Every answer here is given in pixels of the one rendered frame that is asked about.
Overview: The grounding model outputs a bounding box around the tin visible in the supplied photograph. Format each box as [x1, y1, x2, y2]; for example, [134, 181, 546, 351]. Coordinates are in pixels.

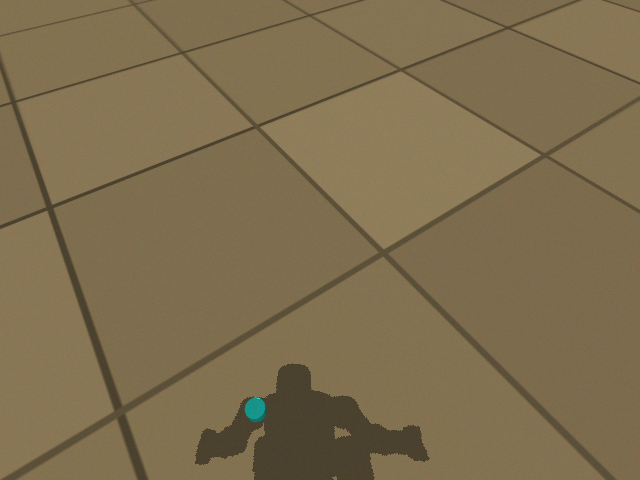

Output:
[245, 397, 267, 422]

